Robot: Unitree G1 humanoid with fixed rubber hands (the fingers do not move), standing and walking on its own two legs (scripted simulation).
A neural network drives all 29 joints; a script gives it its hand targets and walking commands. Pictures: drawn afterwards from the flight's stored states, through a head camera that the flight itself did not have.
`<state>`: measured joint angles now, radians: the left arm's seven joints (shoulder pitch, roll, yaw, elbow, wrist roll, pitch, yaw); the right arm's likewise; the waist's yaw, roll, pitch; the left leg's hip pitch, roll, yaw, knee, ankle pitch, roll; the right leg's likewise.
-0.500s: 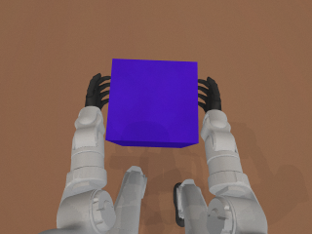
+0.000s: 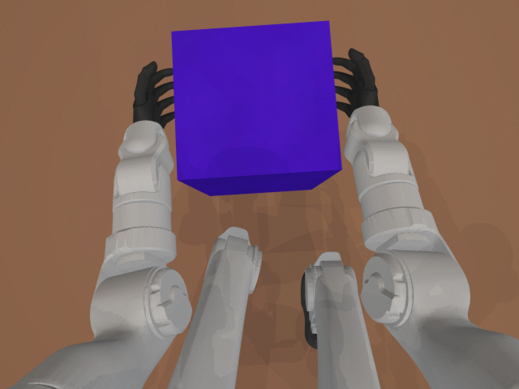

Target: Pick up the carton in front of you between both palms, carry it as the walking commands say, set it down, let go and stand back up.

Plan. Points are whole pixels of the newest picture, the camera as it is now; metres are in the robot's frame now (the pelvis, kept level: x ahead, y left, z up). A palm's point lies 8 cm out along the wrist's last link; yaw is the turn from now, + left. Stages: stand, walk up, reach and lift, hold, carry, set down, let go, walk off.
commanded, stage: set down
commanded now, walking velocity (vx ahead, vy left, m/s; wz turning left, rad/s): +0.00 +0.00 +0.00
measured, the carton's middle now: (256, 127) +0.47 +0.11 -0.19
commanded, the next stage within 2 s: none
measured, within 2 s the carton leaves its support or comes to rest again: rests again in 1.80 s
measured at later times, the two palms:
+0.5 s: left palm (167, 137) +0.43 +0.28 -0.25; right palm (323, 114) +0.54 -0.01 -0.25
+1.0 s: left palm (176, 145) +0.43 +0.27 -0.29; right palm (322, 118) +0.55 -0.01 -0.29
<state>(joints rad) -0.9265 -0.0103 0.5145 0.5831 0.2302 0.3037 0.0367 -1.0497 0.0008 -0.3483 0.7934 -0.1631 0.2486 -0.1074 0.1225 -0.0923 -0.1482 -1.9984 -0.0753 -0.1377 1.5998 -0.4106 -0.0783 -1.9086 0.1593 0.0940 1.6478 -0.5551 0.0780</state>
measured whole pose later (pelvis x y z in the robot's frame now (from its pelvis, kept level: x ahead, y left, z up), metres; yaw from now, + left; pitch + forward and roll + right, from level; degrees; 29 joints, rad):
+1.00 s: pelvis -0.01 -0.02 -0.12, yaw +0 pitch +44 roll +2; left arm -1.23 0.13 0.58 0.82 0.15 0.24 0.02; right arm -1.52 -0.21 -0.06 1.16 -0.04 0.21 -0.16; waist 0.21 -0.10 0.22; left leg -2.29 -0.02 -0.09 2.00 -0.49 -0.12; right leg -2.25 0.23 0.09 2.10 -0.62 0.07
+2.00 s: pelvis -0.02 -0.01 -0.14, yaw +3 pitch +39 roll +2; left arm -1.34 0.35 0.44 1.12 -0.14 -0.02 0.04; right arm -1.53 -0.38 0.13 1.06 0.14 0.12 -0.10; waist 0.18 -0.01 0.41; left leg -2.29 0.04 -0.01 2.08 -0.46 -0.04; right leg -2.23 0.12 0.06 2.19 -0.64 0.05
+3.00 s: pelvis +0.02 -0.01 +0.07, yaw +4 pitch +47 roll -1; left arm -0.97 0.21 0.43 0.72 -0.06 0.20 0.00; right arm -1.22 -0.28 -0.13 0.91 -0.04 0.26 -0.06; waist 0.19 -0.07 -0.08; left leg -1.80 -0.01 -0.04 1.32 -0.33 -0.03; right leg -1.72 0.07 0.06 1.41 -0.50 0.03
